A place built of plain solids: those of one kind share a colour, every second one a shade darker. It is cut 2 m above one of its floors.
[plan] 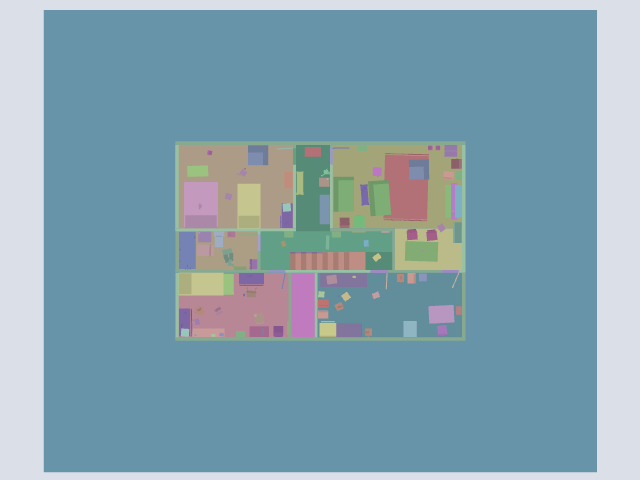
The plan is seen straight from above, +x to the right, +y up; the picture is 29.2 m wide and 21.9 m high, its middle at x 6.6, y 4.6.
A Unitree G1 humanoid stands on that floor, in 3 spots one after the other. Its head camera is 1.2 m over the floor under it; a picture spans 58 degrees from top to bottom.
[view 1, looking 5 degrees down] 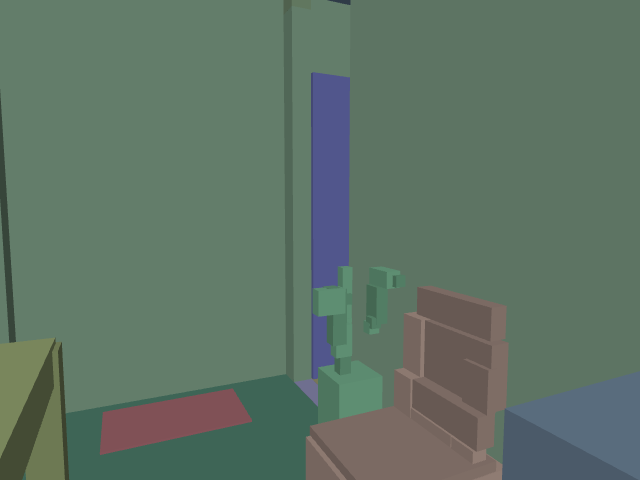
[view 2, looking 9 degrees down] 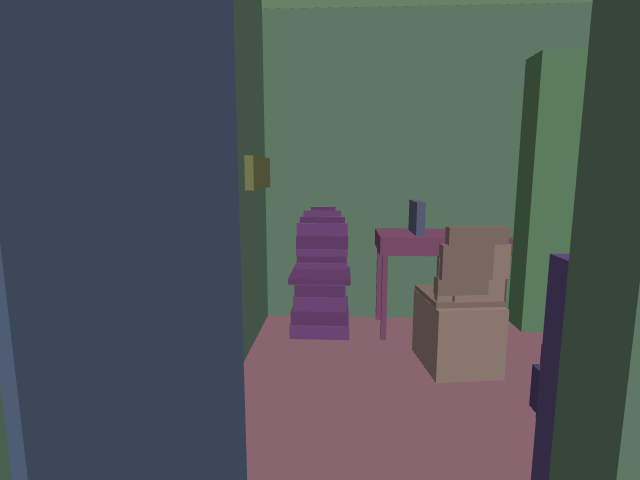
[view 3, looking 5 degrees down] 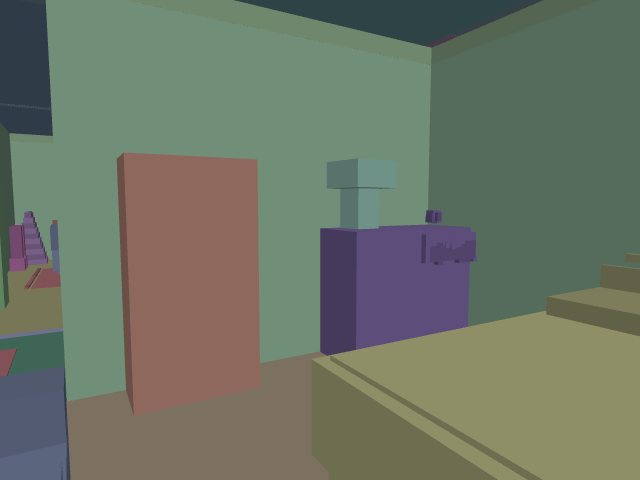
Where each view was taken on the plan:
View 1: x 6.03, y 6.17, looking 65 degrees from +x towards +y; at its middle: leaf_lounge_door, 2.87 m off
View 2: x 4.54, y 3.64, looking -87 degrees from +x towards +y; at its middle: chair_spindle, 3.41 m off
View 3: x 2.42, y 7.97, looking -30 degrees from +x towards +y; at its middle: wall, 3.42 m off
